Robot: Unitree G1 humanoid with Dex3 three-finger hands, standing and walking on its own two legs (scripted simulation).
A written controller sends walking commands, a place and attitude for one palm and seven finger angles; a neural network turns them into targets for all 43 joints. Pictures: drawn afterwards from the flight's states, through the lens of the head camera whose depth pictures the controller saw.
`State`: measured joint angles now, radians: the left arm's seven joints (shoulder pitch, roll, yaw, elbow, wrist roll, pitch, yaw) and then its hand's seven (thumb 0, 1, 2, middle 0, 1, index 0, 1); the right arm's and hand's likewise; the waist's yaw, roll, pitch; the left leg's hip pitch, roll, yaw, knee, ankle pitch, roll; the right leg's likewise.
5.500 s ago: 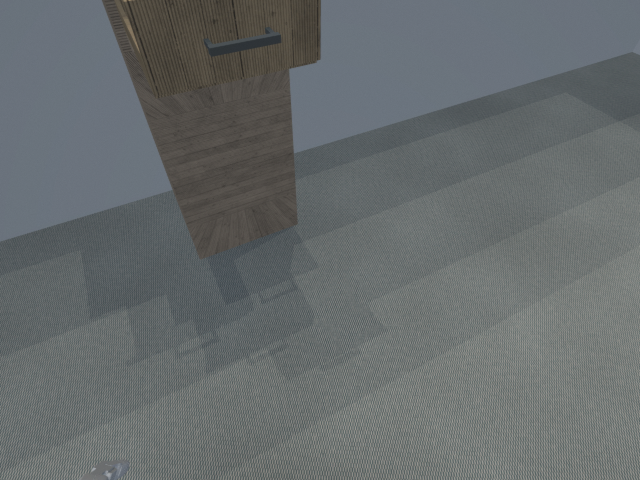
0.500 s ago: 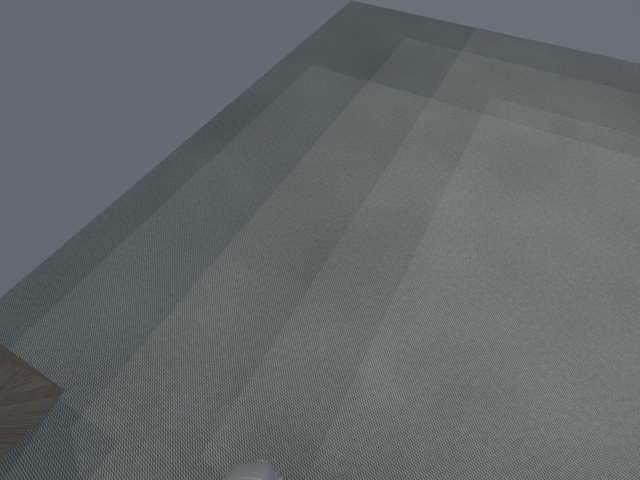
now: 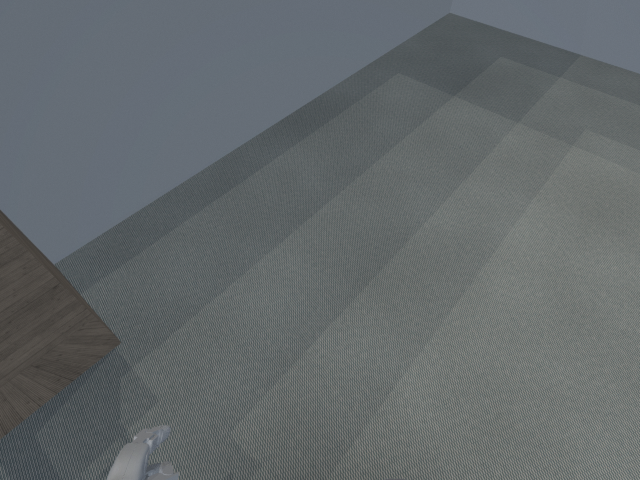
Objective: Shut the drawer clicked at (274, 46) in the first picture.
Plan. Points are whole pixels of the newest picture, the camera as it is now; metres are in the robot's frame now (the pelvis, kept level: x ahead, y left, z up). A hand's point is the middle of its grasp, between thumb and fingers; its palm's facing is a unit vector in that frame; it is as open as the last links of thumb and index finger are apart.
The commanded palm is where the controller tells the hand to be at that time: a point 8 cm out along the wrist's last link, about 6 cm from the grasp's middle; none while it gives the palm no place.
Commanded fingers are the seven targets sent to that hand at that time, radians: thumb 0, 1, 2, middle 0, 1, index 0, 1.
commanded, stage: turn to face it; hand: left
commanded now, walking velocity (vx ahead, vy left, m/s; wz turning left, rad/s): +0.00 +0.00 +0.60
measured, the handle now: out of the picture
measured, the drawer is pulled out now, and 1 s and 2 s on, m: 0.26 0.26 0.26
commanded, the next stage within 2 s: take the last steps up to it in 1.20 s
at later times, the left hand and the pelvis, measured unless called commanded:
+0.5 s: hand out of the picture -0.05 +0.23 -0.18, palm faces +0.35 -0.90 -0.26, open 7.4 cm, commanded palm none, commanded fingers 0.00 0.90 0.90 -0.20 -0.30 -0.20 -0.30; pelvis -0.02 +0.01 -0.01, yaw +19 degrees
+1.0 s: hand out of the picture -0.01 +0.24 -0.14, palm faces +0.54 -0.79 -0.29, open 7.4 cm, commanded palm none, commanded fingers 0.00 0.90 0.90 -0.20 -0.30 -0.20 -0.30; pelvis -0.01 -0.01 -0.01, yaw +34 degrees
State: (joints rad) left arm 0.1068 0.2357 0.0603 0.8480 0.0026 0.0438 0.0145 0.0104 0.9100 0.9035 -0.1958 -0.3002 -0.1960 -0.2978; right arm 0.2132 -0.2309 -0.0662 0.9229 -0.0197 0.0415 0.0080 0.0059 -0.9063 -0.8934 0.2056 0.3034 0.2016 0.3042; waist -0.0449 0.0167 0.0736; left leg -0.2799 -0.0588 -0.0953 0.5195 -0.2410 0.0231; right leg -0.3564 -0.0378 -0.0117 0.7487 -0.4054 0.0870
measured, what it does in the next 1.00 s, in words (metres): steps on the spot, turning left: right foot, then left foot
